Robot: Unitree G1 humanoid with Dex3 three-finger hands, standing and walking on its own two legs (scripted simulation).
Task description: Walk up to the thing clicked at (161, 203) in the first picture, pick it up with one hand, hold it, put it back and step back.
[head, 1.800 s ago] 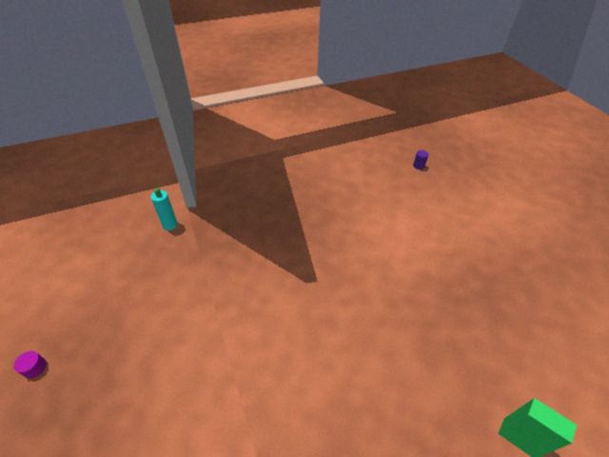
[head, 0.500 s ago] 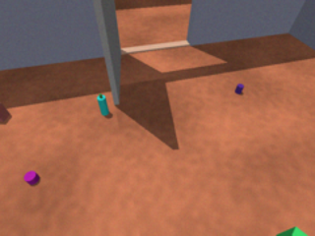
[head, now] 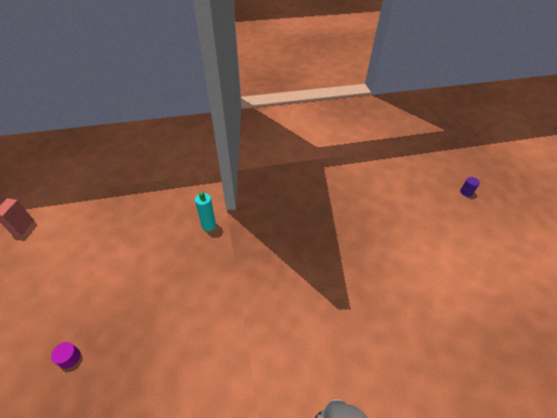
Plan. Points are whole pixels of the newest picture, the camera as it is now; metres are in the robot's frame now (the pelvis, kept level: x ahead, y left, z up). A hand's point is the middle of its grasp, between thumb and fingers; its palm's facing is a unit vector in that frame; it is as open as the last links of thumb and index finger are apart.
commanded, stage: walk up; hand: left
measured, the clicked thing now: (205, 209) +1.05 +0.26 -0.66
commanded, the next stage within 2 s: none
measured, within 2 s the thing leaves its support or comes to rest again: neither
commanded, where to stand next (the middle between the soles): +0.76 +0.01 m, yaw +4 degrees
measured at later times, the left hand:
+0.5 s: hand (97, 403) +0.21 +0.29 -0.16, palm faces +0.08 -0.94 -0.34, open 7.4 cm
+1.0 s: hand (148, 235) +0.52 +0.26 -0.13, palm faces +0.01 -0.92 -0.39, open 7.4 cm
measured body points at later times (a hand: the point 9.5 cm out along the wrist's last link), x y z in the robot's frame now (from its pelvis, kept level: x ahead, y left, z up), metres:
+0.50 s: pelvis +0.23 +0.01 -0.01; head +0.25 +0.03 +0.44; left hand +0.20 +0.34 -0.13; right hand +0.37 -0.31 -0.10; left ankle +0.32 +0.13 -0.74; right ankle +0.16 -0.13 -0.73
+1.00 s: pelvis +0.43 -0.02 -0.01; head +0.46 -0.04 +0.44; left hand +0.52 +0.31 -0.10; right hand +0.49 -0.34 -0.14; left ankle +0.34 +0.12 -0.68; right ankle +0.52 -0.13 -0.73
